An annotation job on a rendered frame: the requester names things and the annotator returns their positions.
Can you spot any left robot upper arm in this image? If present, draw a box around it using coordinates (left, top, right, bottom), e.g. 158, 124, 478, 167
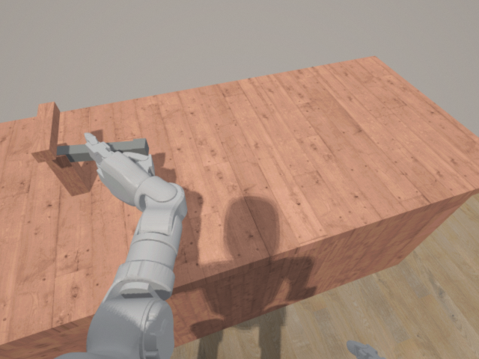
54, 298, 174, 359

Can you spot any robot right hand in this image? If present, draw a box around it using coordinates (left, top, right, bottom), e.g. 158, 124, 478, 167
347, 340, 385, 359

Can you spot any tap lever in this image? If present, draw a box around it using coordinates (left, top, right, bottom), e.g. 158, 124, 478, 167
57, 138, 149, 162

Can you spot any robot left hand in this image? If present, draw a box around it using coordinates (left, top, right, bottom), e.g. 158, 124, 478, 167
84, 132, 155, 206

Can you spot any counter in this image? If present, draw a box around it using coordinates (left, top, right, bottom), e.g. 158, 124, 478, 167
0, 56, 479, 359

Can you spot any robot left forearm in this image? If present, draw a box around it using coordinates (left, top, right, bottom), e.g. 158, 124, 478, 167
86, 176, 187, 351

